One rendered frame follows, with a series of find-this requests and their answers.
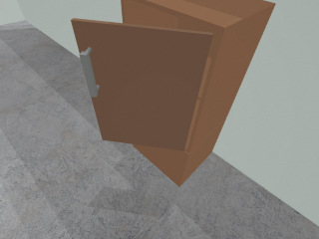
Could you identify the handle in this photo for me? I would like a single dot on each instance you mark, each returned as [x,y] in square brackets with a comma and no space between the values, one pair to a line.
[89,73]

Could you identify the cupboard door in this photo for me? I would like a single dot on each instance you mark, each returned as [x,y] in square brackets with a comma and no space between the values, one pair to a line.
[149,80]

